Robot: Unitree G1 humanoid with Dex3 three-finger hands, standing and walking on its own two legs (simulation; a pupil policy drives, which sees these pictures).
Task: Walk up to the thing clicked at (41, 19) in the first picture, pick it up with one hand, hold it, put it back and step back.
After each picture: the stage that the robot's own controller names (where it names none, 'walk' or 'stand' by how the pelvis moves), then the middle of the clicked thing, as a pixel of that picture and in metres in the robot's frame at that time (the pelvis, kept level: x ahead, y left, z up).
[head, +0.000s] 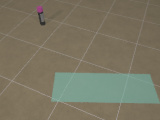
stand; (41, 16) +1.77 +0.51 -0.65
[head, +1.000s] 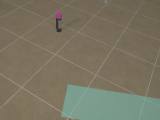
walk; (58, 22) +1.69 +0.20 -0.63
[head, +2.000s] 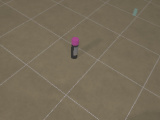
walk; (74, 48) +1.10 +0.04 -0.64
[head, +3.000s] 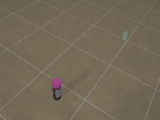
walk; (56, 89) +0.71 +0.14 -0.65
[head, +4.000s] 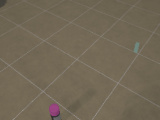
walk; (55, 115) +0.50 +0.18 -0.64
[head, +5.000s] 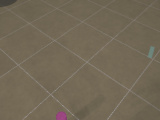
stand; out of the picture +0.42 +0.15 -0.65
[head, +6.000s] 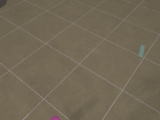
stand; out of the picture +0.40 +0.18 -0.66
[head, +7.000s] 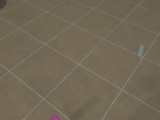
stand; out of the picture +0.41 +0.18 -0.66
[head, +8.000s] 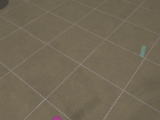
stand; out of the picture +0.41 +0.17 -0.66
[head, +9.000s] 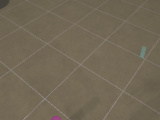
stand; out of the picture +0.41 +0.17 -0.66
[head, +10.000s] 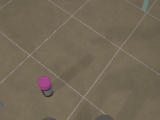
go down; (46, 87) +0.44 +0.16 -0.50
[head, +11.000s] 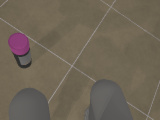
go down; (22, 53) +0.49 +0.19 -0.27
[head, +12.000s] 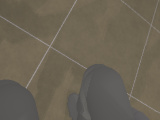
close in; out of the picture +0.49 +0.23 -0.19
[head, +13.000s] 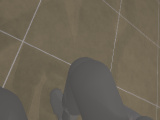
close; out of the picture +0.48 +0.25 -0.17
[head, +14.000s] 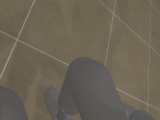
lift; out of the picture +0.46 +0.25 -0.17
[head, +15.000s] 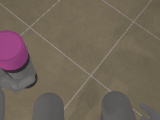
lift; (19, 66) +0.36 +0.19 +0.01
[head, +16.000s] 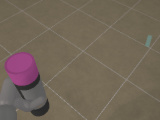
hold; (31, 89) +0.30 +0.17 +0.04
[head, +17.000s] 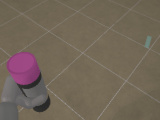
hold; (33, 87) +0.31 +0.16 +0.04
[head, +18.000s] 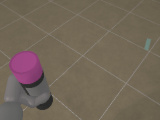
crouch; (36, 85) +0.32 +0.15 +0.05
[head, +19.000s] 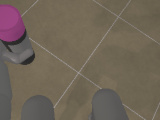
crouch; (17, 41) +0.45 +0.17 -0.03
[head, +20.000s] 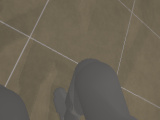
lower; out of the picture +0.46 +0.27 -0.17
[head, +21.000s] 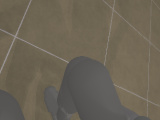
lower; out of the picture +0.47 +0.28 -0.18
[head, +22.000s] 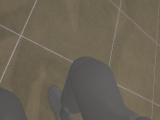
lower; out of the picture +0.47 +0.28 -0.17
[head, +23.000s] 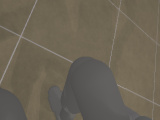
lower; out of the picture +0.47 +0.28 -0.17
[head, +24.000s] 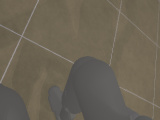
loosen; out of the picture +0.46 +0.26 -0.17
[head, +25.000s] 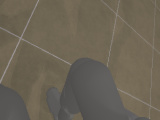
withdraw; out of the picture +0.46 +0.25 -0.18
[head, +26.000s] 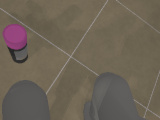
walk; (18, 47) +0.47 +0.21 -0.22
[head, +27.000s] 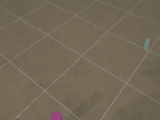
stand; out of the picture +0.40 +0.14 -0.58
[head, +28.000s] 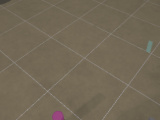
stand; out of the picture +0.42 +0.16 -0.60
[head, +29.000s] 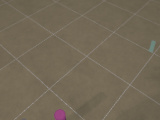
stand; out of the picture +0.41 +0.15 -0.60
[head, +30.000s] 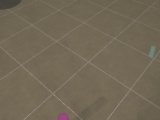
walk; out of the picture +0.42 +0.15 -0.65
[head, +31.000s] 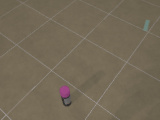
walk; (65, 96) +0.52 +0.14 -0.64
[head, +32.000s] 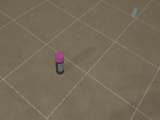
walk; (59, 64) +0.79 +0.12 -0.63
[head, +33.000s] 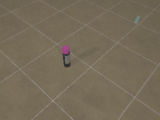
stand; (66, 56) +1.06 +0.17 -0.64
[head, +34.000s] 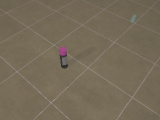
stand; (63, 58) +1.04 +0.17 -0.66
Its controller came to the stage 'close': yes
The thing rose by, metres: 0.69
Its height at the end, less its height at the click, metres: +0.00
